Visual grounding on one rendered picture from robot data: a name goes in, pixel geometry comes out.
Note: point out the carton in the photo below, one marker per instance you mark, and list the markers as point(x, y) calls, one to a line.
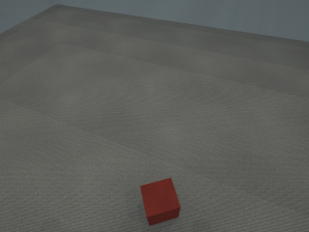
point(160, 200)

